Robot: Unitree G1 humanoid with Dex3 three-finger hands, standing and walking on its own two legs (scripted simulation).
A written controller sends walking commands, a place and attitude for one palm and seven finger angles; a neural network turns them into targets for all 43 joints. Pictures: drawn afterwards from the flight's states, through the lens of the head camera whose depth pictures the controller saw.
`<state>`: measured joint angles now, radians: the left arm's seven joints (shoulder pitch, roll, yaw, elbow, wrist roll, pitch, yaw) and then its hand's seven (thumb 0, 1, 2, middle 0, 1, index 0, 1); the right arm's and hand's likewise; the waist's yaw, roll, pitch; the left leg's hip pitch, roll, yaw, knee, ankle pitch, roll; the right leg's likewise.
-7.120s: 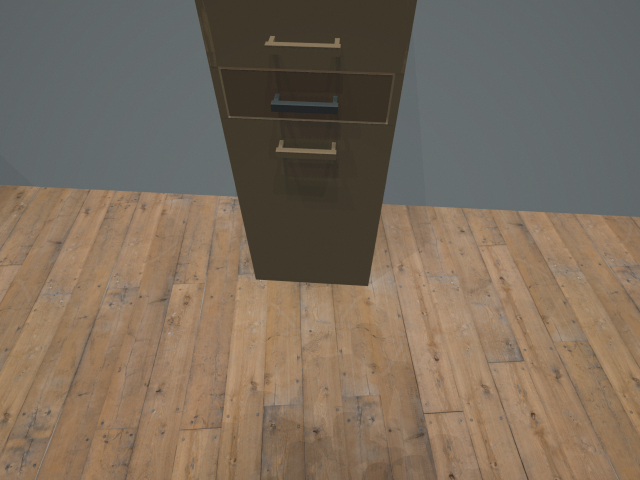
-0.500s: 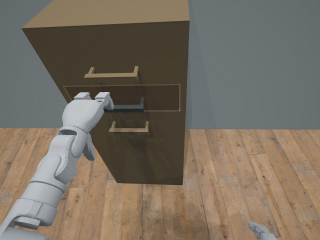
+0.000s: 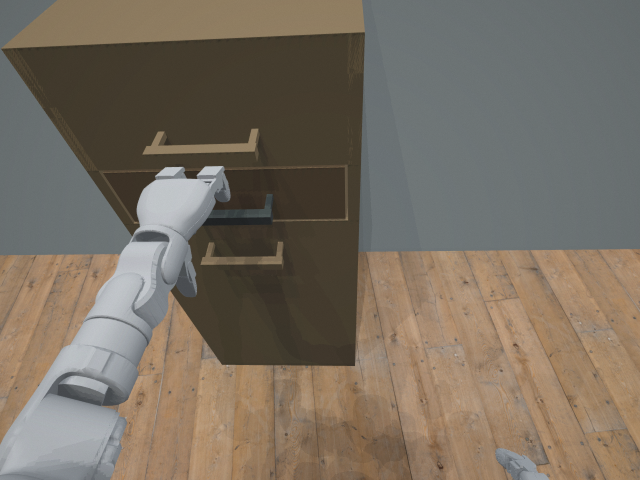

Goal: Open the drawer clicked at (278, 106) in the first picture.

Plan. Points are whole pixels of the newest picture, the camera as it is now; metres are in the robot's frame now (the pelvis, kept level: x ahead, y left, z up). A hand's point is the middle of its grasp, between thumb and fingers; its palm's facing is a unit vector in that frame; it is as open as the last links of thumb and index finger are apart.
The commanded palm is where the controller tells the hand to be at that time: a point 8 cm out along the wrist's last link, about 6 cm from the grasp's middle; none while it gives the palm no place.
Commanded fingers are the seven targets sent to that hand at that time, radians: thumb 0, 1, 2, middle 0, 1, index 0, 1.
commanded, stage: move the hooked fingers above the handle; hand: left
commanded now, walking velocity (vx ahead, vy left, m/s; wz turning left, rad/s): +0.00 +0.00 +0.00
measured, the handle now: (227, 209) +0.51 +0.19 +0.01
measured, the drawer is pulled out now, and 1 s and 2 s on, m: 0.00 0.00 0.00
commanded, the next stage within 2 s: lower the fingers behind the handle in 1.12 s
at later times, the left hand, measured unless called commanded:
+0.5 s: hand (211, 212) +0.46 +0.19 +0.06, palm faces -0.02 -0.01 -1.00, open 13.8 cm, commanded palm +0.44 +0.20 +0.12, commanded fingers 0.00 -0.50 0.30 -0.30 -1.20 -0.30 -1.20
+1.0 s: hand (206, 214) +0.45 +0.20 +0.06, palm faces -0.02 +0.00 -1.00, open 13.8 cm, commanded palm +0.44 +0.20 +0.13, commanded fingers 0.00 -0.50 0.30 -0.30 -1.20 -0.30 -1.20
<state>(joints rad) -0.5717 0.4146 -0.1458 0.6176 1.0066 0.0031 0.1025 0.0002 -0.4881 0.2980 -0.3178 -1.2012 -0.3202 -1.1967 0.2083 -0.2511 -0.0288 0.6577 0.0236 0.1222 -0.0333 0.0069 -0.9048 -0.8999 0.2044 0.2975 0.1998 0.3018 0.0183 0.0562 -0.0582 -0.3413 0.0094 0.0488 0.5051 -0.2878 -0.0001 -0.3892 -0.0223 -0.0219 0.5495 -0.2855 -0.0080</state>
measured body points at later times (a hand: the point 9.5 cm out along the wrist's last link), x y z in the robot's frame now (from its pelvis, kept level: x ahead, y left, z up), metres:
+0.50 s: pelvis +0.00 +0.00 -0.01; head +0.06 -0.02 +0.44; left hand +0.45 +0.19 +0.12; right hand +0.05 -0.27 -0.15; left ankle -0.03 +0.12 -0.73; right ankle -0.01 -0.11 -0.73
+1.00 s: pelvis +0.00 +0.01 -0.01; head +0.05 -0.01 +0.44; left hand +0.45 +0.20 +0.12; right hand +0.05 -0.26 -0.14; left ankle -0.03 +0.12 -0.73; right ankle -0.01 -0.11 -0.73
